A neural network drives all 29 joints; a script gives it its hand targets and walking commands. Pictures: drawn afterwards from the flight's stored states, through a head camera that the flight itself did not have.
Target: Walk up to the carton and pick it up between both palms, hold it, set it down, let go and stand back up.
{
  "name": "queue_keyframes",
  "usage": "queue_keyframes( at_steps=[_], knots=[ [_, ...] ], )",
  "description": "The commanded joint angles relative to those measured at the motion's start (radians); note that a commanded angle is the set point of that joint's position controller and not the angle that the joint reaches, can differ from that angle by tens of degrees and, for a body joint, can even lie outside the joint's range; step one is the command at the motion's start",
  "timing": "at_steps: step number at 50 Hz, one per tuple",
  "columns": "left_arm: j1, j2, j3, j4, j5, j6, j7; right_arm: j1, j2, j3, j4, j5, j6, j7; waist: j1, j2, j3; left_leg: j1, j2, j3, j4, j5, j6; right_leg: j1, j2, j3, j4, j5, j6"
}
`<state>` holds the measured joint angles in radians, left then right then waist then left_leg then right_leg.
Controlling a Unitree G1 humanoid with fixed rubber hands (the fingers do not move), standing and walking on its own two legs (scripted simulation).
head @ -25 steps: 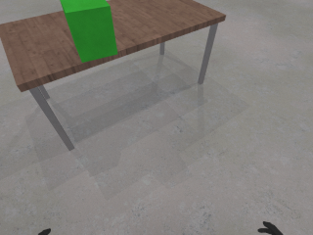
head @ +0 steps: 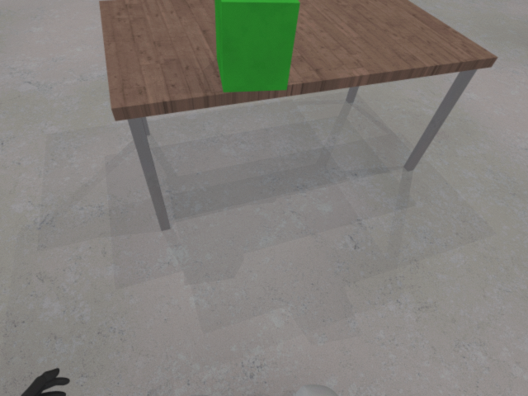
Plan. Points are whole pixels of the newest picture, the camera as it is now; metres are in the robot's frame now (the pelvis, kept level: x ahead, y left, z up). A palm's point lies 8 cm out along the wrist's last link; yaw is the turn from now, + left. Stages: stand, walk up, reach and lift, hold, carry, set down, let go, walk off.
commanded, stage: walk up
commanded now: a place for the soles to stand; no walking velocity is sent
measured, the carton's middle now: (252, 34) +1.05 +0.01 +0.04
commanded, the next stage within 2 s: none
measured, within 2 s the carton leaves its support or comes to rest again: neither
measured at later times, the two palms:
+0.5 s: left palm (128, 372) +0.18 +0.20 -0.09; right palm (512, 287) +0.31 -0.49 -0.07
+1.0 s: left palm out of the picture +0.14 +0.18 -0.09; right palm (445, 240) +0.42 -0.41 -0.09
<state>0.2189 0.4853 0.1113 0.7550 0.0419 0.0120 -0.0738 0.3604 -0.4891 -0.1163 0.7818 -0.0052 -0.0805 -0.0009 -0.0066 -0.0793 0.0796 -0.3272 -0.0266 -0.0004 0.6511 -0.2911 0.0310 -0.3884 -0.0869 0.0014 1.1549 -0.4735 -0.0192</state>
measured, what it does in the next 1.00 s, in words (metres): walks ahead, turning left: right foot, then left foot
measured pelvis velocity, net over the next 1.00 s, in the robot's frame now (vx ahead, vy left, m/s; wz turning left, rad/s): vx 0.17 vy -0.16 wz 0.36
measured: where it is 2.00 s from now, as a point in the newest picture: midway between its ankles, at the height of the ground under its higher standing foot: (289, 340)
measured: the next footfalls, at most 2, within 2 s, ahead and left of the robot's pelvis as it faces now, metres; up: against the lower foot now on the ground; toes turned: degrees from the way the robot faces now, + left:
right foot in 0.36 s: +0.27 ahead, -0.24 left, +0.00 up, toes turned +12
left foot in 0.82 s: +0.18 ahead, -0.03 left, +0.00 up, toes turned +17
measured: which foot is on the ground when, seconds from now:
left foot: down 0.00-0.36, up 0.38-0.80, down 0.82-1.00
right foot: up 0.00-0.34, down 0.36-1.00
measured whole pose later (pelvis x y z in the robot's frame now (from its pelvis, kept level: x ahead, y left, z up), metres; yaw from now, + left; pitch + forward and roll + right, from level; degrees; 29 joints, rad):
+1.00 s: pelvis +0.17 -0.16 -0.01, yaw +21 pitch -2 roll +0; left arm 0.25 0.44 0.04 0.77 0.01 -0.04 0.00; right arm 0.15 -0.44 -0.05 0.76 -0.01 -0.03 -0.01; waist 0.03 0.02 0.10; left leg -0.34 -0.03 -0.05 0.75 -0.38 0.01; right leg -0.35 -0.06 -0.13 0.74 -0.36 -0.03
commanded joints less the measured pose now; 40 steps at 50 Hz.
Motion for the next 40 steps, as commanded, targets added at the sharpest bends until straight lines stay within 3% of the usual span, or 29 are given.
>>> queue_keyframes(
  at_steps=[1,2,4,7,10,12,13,14,15,16,17,18,19,20,21,22,24,27,31,35,37,39,40],
  knots=[
    [0.044,0.168,0.041,-0.069,-0.008,-0.001,-0.005,0.043,-0.233,-0.041,-0.083,-0.001,-0.030,-0.042,0.021,0.133,0.016,0.026,0.236,-0.343,-0.268,0.135,0.196,-0.162,-0.059,0.066,-0.048,0.095,0.021],
    [0.049,0.166,0.046,-0.075,-0.009,0.006,-0.011,0.047,-0.237,-0.039,-0.094,-0.009,-0.032,-0.042,0.018,0.167,0.011,-0.021,0.218,-0.313,-0.255,0.137,0.199,-0.125,-0.044,0.042,-0.097,0.089,0.024],
    [0.018,0.162,0.059,-0.102,0.004,0.020,-0.024,0.092,-0.263,-0.047,-0.105,-0.014,-0.037,-0.048,-0.002,0.201,-0.006,-0.016,0.224,-0.353,-0.233,0.020,0.210,-0.139,-0.030,0.040,-0.140,0.091,0.025],
    [-0.059,0.156,0.063,-0.149,0.022,0.030,-0.030,0.159,-0.296,-0.056,-0.111,-0.016,-0.041,-0.069,-0.035,0.177,0.018,0.041,0.255,-0.452,-0.209,-0.096,0.228,-0.279,-0.039,0.056,-0.153,0.118,0.023],
    [-0.099,0.151,0.066,-0.188,0.024,0.029,-0.033,0.171,-0.320,-0.060,-0.122,-0.023,-0.043,-0.091,-0.037,0.168,0.017,0.041,0.270,-0.486,-0.148,0.027,0.232,-0.323,-0.039,0.067,-0.155,0.097,0.019],
    [-0.096,0.149,0.069,-0.206,0.020,0.027,-0.036,0.167,-0.331,-0.060,-0.129,-0.026,-0.043,-0.100,-0.028,0.211,0.002,0.042,0.267,-0.459,-0.094,0.166,0.225,-0.302,-0.033,0.061,-0.175,0.074,0.013],
    [-0.095,0.149,0.071,-0.217,0.022,0.025,-0.036,0.164,-0.333,-0.056,-0.130,-0.027,-0.042,-0.104,-0.021,0.203,-0.009,0.019,0.258,-0.447,-0.066,0.236,0.214,-0.268,-0.023,0.053,-0.195,0.061,0.008],
    [-0.082,0.148,0.073,-0.219,0.018,0.024,-0.037,0.147,-0.339,-0.053,-0.134,-0.032,-0.041,-0.110,-0.011,0.244,-0.021,0.005,0.246,-0.419,-0.047,0.269,0.199,-0.213,-0.011,0.040,-0.223,0.059,0.004],
    [-0.053,0.149,0.076,-0.217,0.014,0.022,-0.038,0.119,-0.343,-0.049,-0.134,-0.033,-0.041,-0.114,0.014,0.243,-0.039,-0.044,0.241,-0.405,-0.032,0.278,0.183,-0.129,0.005,0.030,-0.254,0.063,-0.002],
    [0.017,0.146,0.080,-0.199,0.011,0.019,-0.034,0.077,-0.331,-0.033,-0.142,-0.034,-0.038,-0.116,0.065,0.232,-0.059,-0.115,0.216,-0.342,0.018,0.285,0.148,0.023,0.025,0.001,-0.354,0.127,-0.019],
    [0.113,0.171,0.094,-0.161,0.011,0.013,-0.026,0.077,-0.285,-0.015,-0.144,-0.039,-0.033,-0.115,0.108,0.140,-0.097,-0.198,0.141,-0.257,0.167,0.297,0.103,0.205,0.077,-0.007,-0.455,0.125,-0.029],
    [0.216,0.254,0.120,-0.144,0.025,0.010,-0.014,0.127,-0.204,0.012,-0.133,-0.038,-0.031,-0.115,0.173,-0.093,-0.168,-0.269,0.036,-0.171,0.464,0.129,0.050,0.324,-0.018,0.141,-0.582,0.013,-0.056],
    [0.213,0.329,0.123,-0.159,0.004,0.003,-0.001,0.088,-0.177,0.014,-0.160,-0.011,-0.024,-0.124,0.165,-0.334,-0.110,-0.470,-0.094,-0.082,0.654,-0.355,-0.007,0.307,-0.268,0.569,-0.812,0.080,-0.144],
    [0.120,0.304,0.112,-0.178,-0.026,0.003,-0.003,0.078,-0.224,0.005,-0.137,-0.018,-0.011,-0.138,0.100,-0.206,-0.095,-0.393,-0.026,-0.145,0.727,-0.329,-0.001,0.172,-0.271,0.653,-0.848,0.040,-0.176],
    [0.076,0.269,0.100,-0.177,-0.024,0.001,0.006,0.099,-0.229,0.008,-0.116,-0.012,-0.011,-0.127,0.055,-0.085,-0.049,-0.370,-0.003,-0.116,0.721,-0.253,-0.010,0.125,-0.243,0.535,-0.805,0.029,-0.167],
    [0.053,0.232,0.089,-0.164,-0.021,-0.006,0.013,0.111,-0.222,0.011,-0.083,-0.014,-0.011,-0.113,0.031,-0.011,-0.012,-0.319,0.025,-0.090,0.678,-0.210,-0.010,0.056,-0.206,0.411,-0.755,0.069,-0.196],
    [0.045,0.203,0.065,-0.148,-0.015,-0.017,0.027,0.124,-0.197,0.015,-0.051,-0.016,-0.006,-0.082,0.019,-0.042,-0.017,-0.245,0.039,-0.045,0.561,-0.190,-0.006,0.002,-0.149,0.274,-0.721,0.128,-0.200],
    [0.123,0.197,0.039,-0.114,-0.019,-0.041,0.049,0.030,-0.157,0.023,-0.085,-0.012,0.004,-0.049,0.054,-0.032,-0.041,-0.221,0.025,-0.081,0.386,-0.197,0.004,0.061,-0.196,0.277,-0.699,0.294,-0.215],
    [0.148,0.193,0.025,-0.098,-0.035,-0.058,0.065,-0.037,-0.139,0.016,-0.115,-0.014,0.028,-0.032,0.054,-0.018,-0.061,-0.184,0.009,-0.081,0.318,-0.149,0.010,0.143,-0.268,0.269,-0.671,0.635,-0.203],
    [0.145,0.209,0.019,-0.092,-0.032,-0.059,0.076,-0.084,-0.118,0.011,-0.134,-0.009,0.044,-0.015,0.048,-0.071,-0.066,-0.121,0.001,-0.034,0.239,-0.162,0.014,0.171,-0.245,0.180,-0.623,0.788,-0.182],
    [0.135,0.211,0.015,-0.094,-0.033,-0.054,0.077,-0.080,-0.109,0.010,-0.123,-0.005,0.047,-0.008,0.041,-0.078,-0.091,-0.049,-0.016,0.001,0.142,-0.123,0.013,0.166,-0.216,0.126,-0.586,0.771,-0.164],
    [0.123,0.204,0.009,-0.088,-0.037,-0.047,0.076,-0.069,-0.091,0.009,-0.108,-0.009,0.045,-0.005,0.021,-0.080,-0.092,0.067,-0.033,0.028,-0.018,-0.029,0.030,0.108,-0.178,0.067,-0.529,0.664,-0.133],
    [0.131,0.181,-0.001,-0.088,-0.038,-0.046,0.074,-0.069,-0.103,0.004,-0.105,-0.016,0.039,-0.008,0.015,-0.060,-0.099,0.131,-0.024,0.001,-0.088,-0.007,0.050,0.073,-0.162,0.046,-0.495,0.603,-0.111]
  ],
)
